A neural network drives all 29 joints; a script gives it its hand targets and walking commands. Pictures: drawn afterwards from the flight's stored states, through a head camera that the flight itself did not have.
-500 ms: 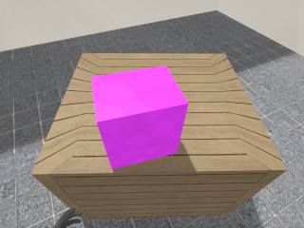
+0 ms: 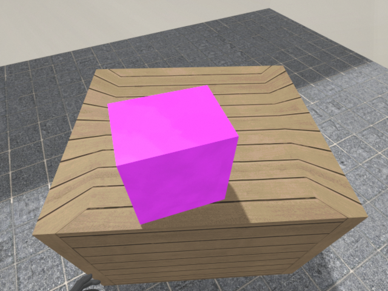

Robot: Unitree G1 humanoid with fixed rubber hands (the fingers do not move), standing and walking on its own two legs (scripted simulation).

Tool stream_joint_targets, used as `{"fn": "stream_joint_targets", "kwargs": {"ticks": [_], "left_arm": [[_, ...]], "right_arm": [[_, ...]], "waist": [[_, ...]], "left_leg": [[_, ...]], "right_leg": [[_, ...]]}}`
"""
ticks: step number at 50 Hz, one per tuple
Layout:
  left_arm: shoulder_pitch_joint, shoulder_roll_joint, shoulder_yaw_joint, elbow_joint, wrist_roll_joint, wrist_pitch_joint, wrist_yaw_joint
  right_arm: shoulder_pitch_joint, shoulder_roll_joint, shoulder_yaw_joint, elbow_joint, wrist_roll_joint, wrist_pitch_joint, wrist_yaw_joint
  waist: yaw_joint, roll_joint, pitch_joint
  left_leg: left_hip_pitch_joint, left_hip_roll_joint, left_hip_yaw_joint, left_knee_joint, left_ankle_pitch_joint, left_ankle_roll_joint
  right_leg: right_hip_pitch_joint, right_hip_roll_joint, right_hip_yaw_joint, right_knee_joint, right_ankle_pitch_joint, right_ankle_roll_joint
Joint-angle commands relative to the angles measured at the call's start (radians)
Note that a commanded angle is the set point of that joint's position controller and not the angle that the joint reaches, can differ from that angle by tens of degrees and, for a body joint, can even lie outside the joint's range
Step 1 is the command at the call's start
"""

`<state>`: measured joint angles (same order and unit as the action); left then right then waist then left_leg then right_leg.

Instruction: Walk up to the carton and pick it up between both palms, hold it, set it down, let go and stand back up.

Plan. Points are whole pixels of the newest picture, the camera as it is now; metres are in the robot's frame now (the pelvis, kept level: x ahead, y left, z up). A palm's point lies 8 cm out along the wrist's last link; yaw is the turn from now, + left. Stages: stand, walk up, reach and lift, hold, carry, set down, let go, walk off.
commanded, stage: walk up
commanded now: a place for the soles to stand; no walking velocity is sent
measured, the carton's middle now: (172, 156) +0.42 +0.06 +0.00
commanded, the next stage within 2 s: reach and lift in 0.48 s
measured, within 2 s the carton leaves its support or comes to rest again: neither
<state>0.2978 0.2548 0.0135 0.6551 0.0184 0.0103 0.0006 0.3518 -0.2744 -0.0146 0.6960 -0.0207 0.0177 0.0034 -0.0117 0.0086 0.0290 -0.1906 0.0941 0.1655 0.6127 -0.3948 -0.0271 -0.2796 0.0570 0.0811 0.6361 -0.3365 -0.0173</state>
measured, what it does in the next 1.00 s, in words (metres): stands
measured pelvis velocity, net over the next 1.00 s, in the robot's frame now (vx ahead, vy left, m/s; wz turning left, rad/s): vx -0.05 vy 0.00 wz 0.07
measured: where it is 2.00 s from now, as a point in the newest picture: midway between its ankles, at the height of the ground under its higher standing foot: outside the picture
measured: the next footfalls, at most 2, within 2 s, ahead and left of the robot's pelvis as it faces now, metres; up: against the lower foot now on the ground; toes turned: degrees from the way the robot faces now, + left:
none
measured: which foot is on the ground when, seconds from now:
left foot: down 0.00-1.00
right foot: down 0.00-1.00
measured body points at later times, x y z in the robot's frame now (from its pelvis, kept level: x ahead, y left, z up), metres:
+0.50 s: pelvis +0.01 +0.00 +0.00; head +0.02 +0.01 +0.45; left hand +0.14 +0.26 -0.10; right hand +0.08 -0.26 -0.11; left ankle -0.04 +0.12 -0.73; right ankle +0.00 -0.11 -0.73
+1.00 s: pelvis -0.05 +0.00 +0.01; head -0.05 +0.01 +0.46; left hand +0.12 +0.23 -0.08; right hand +0.13 -0.23 -0.08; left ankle -0.04 +0.13 -0.73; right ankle +0.00 -0.11 -0.73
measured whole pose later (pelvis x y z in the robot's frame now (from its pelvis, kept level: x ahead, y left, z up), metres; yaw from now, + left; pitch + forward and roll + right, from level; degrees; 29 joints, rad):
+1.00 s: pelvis -0.05 +0.00 +0.01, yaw +4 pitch -3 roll +0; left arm 0.11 0.12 0.02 0.60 0.00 0.12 0.12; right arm 0.13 -0.22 -0.07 0.86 0.03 -0.26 0.12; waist 0.00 -0.02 0.06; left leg -0.20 0.03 0.06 0.53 -0.27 -0.01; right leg -0.25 0.01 0.01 0.53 -0.22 0.00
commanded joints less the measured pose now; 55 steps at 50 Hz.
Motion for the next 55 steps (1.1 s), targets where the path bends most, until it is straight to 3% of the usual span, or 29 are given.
{"fn": "stream_joint_targets", "kwargs": {"ticks": [1, 2, 4, 8, 10, 12, 14, 16, 17, 18, 21, 22, 23, 24, 25, 26, 27, 28, 29, 30, 31, 35, 38, 39, 41, 45, 51, 52, 55], "left_arm": [[0.032, 0.172, 0.049, -0.079, 0.000, -0.022, 0.019], [0.004, 0.188, 0.046, -0.079, 0.001, -0.020, 0.020], [-0.032, 0.190, 0.044, -0.096, -0.011, -0.020, 0.020], [-0.046, 0.105, 0.029, -0.112, -0.002, -0.010, 0.009], [-0.048, 0.119, 0.037, -0.117, -0.004, -0.007, 0.001], [-0.021, 0.150, 0.048, -0.103, 0.018, -0.009, -0.002], [0.008, 0.162, 0.045, -0.095, 0.010, -0.021, 0.005], [0.016, 0.206, 0.056, -0.086, 0.006, -0.022, 0.011], [0.028, 0.207, 0.057, -0.089, -0.001, -0.023, 0.018], [-0.010, 0.206, 0.055, -0.076, -0.007, -0.019, 0.020], [-0.095, 0.157, 0.037, -0.107, -0.011, -0.024, 0.015], [-0.083, 0.141, 0.039, -0.106, 0.002, -0.026, 0.015], [-0.066, 0.151, 0.034, -0.108, 0.008, -0.021, 0.015], [-0.074, 0.121, 0.035, -0.114, 0.005, -0.017, 0.011], [-0.374, 0.092, 0.073, -0.044, -0.008, 0.102, 0.026], [-0.300, 0.066, 0.023, -0.052, 0.024, 0.134, 0.040], [-0.301, 0.103, 0.034, -0.095, 0.014, 0.164, 0.034], [-0.308, 0.089, 0.039, -0.083, 0.017, 0.185, 0.019], [-0.310, 0.086, 0.048, -0.107, 0.029, 0.206, 0.004], [-0.311, 0.114, 0.083, -0.186, 0.038, 0.220, -0.003], [-0.282, 0.093, 0.097, -0.246, 0.043, 0.208, -0.005], [-0.216, 0.058, 0.090, -0.204, 0.074, 0.185, 0.036], [-0.250, -0.025, 0.056, -0.185, 0.046, 0.158, 0.060], [-0.255, -0.007, 0.074, -0.178, 0.043, 0.147, 0.064], [-0.282, -0.046, 0.041, -0.190, 0.014, 0.124, 0.081], [-0.354, -0.035, 0.049, -0.223, 0.005, 0.087, 0.105], [-0.355, -0.080, -0.018, -0.186, -0.044, 0.046, 0.150], [-0.415, -0.053, -0.009, -0.253, -0.055, 0.026, 0.155], [-0.401, -0.055, 0.014, -0.203, -0.027, 0.000, 0.162]], "right_arm": [[0.046, -0.109, -0.044, -0.073, 0.000, -0.015, -0.002], [0.067, -0.098, -0.029, -0.073, 0.003, -0.015, -0.001], [0.077, -0.130, -0.036, -0.065, 0.015, -0.020, -0.005], [0.055, -0.165, -0.046, -0.069, -0.016, -0.021, -0.014], [0.021, -0.159, -0.042, -0.077, -0.003, -0.019, -0.014], [0.012, -0.140, -0.040, -0.087, -0.004, -0.012, -0.011], [-0.001, -0.138, -0.045, -0.096, -0.004, -0.011, -0.013], [0.027, -0.118, -0.037, -0.084, 0.010, -0.006, -0.009], [0.003, -0.118, -0.039, -0.093, 0.005, -0.006, -0.001], [0.015, -0.108, -0.042, -0.102, 0.007, -0.013, 0.000], [0.077, -0.148, -0.038, -0.080, 0.008, -0.029, -0.004], [0.061, -0.183, -0.055, -0.073, 0.003, -0.032, -0.008], [0.084, -0.166, -0.055, -0.070, 0.006, -0.033, -0.006], [0.086, -0.188, -0.061, -0.081, 0.000, -0.031, -0.006], [-0.388, -0.043, -0.087, 0.005, -0.030, -0.199, 0.055], [-0.322, -0.098, -0.116, 0.069, -0.039, -0.254, 0.079], [-0.292, -0.129, -0.118, 0.083, -0.020, -0.276, 0.084], [-0.281, -0.148, -0.124, 0.109, -0.013, -0.296, 0.071], [-0.248, -0.159, -0.124, 0.146, -0.001, -0.309, 0.053], [-0.257, -0.167, -0.128, 0.133, 0.021, -0.318, 0.042], [-0.227, -0.175, -0.106, 0.102, 0.045, -0.333, 0.044], [-0.192, -0.142, -0.071, 0.167, 0.076, -0.332, 0.079], [-0.240, -0.136, -0.077, 0.165, 0.054, -0.333, 0.103], [-0.274, -0.130, -0.083, 0.153, 0.079, -0.333, 0.107], [-0.291, -0.137, -0.101, 0.155, 0.067, -0.324, 0.121], [-0.325, -0.101, -0.096, 0.078, 0.057, -0.305, 0.115], [-0.353, -0.113, -0.100, 0.037, 0.045, -0.292, 0.132], [-0.385, -0.096, -0.109, 0.017, 0.057, -0.301, 0.129], [-0.372, -0.100, -0.075, 0.040, 0.079, -0.317, 0.127]], "waist": [[0.018, -0.058, -0.075], [-0.018, -0.057, -0.076], [-0.025, 0.009, -0.075], [-0.009, 0.003, -0.030], [-0.006, 0.129, 0.015], [0.000, 0.039, -0.011], [0.016, -0.113, -0.011], [0.015, -0.128, -0.025], [0.026, -0.089, -0.028], [-0.004, -0.088, -0.027], [-0.039, -0.049, -0.009], [-0.017, 0.007, -0.003], [-0.029, -0.046, -0.039], [-0.038, 0.046, -0.066], [0.027, 0.041, 0.008], [0.021, 0.065, -0.028], [0.023, 0.029, -0.076], [-0.026, -0.064, -0.163], [-0.056, -0.055, -0.200], [-0.037, -0.064, -0.286], [-0.059, -0.039, -0.319], [-0.005, 0.004, -0.175], [-0.048, -0.009, -0.132], [-0.019, 0.001, -0.111], [-0.028, 0.026, -0.084], [0.000, -0.048, -0.040], [-0.002, 0.038, -0.034], [0.007, 0.008, -0.082], [0.028, 0.019, -0.085]], "left_leg": [[0.015, 0.018, -0.098, -0.050, 0.198, 0.051], [0.036, 0.012, -0.110, -0.055, 0.214, 0.046], [0.116, 0.037, -0.130, -0.092, 0.360, 0.058], [0.061, 0.119, -0.135, -0.144, 0.329, 0.128], [0.040, 0.123, -0.121, -0.159, 0.344, 0.133], [0.002, 0.127, -0.102, -0.131, 0.293, 0.121], [0.009, 0.035, -0.079, -0.058, 0.163, 0.081], [-0.033, -0.003, -0.089, -0.014, 0.097, 0.036], [-0.020, -0.016, -0.107, -0.010, 0.109, 0.035], [-0.008, -0.016, -0.114, -0.034, 0.106, 0.047], [0.103, 0.037, -0.125, -0.123, 0.315, 0.062], [0.138, 0.073, -0.134, -0.125, 0.357, 0.080], [0.134, 0.113, -0.137, -0.141, 0.381, 0.109], [0.159, 0.145, -0.159, -0.139, 0.464, 0.138], [-0.060, -0.014, -0.172, 0.014, 0.538, 0.025], [0.026, -0.044, -0.127, 0.019, 0.561, 0.009], [0.079, -0.069, -0.121, 0.074, 0.472, 0.008], [0.055, -0.068, -0.133, 0.104, 0.423, 0.012], [0.029, -0.058, -0.131, 0.097, 0.342, 0.016], [0.065, -0.075, -0.118, 0.098, 0.392, 0.012], [0.095, -0.075, -0.118, 0.072, 0.458, -0.002], [0.188, -0.089, -0.116, -0.061, 0.449, -0.007], [0.185, -0.085, -0.142, -0.111, 0.437, -0.008], [0.197, -0.096, -0.136, -0.129, 0.357, 0.005], [0.175, -0.065, -0.160, -0.166, 0.301, -0.007], [0.061, -0.062, -0.140, -0.206, 0.049, 0.014], [-0.050, -0.039, -0.159, -0.292, -0.097, 0.038], [-0.070, -0.032, -0.158, -0.279, -0.103, 0.039], [-0.080, -0.042, -0.144, -0.267, -0.050, 0.030]], "right_leg": [[0.027, -0.138, 0.189, -0.154, 0.415, -0.084], [0.014, -0.138, 0.182, -0.118, 0.461, -0.096], [-0.047, -0.106, 0.150, -0.088, 0.469, -0.067], [-0.057, -0.062, 0.038, -0.015, 0.329, -0.017], [-0.070, -0.059, 0.045, -0.011, 0.268, -0.009], [-0.012, -0.065, 0.026, -0.043, 0.331, -0.006], [-0.023, -0.112, 0.173, -0.125, 0.343, -0.051], [0.031, -0.161, 0.270, -0.178, 0.356, -0.118], [0.022, -0.184, 0.289, -0.180, 0.424, -0.131], [0.015, -0.176, 0.273, -0.175, 0.435, -0.145], [-0.084, -0.099, 0.129, -0.092, 0.486, -0.075], [-0.120, -0.077, 0.099, -0.053, 0.417, -0.043], [-0.089, -0.059, 0.054, -0.022, 0.371, -0.015], [-0.113, -0.045, 0.045, 0.029, 0.297, -0.004], [-0.238, -0.050, -0.100, -0.058, 0.230, -0.074], [-0.251, -0.042, -0.099, -0.062, 0.277, -0.068], [-0.220, -0.081, -0.063, -0.044, 0.433, -0.055], [-0.162, -0.096, -0.038, -0.003, 0.614, -0.048], [-0.082, -0.103, -0.037, 0.005, 0.675, -0.046], [-0.041, -0.089, -0.036, 0.011, 0.768, -0.032], [0.017, -0.087, -0.047, -0.010, 0.783, -0.019], [-0.021, -0.039, -0.083, -0.136, 0.540, -0.030], [-0.047, -0.018, -0.122, -0.196, 0.413, -0.039], [-0.084, -0.025, -0.111, -0.220, 0.347, -0.030], [-0.096, -0.022, -0.116, -0.240, 0.210, -0.052], [-0.076, -0.051, -0.086, -0.260, 0.003, -0.048], [-0.018, -0.016, -0.100, -0.202, -0.029, -0.028], [0.016, -0.017, -0.091, -0.208, -0.036, -0.031], [0.038, -0.031, -0.059, -0.202, -0.013, -0.023]]}}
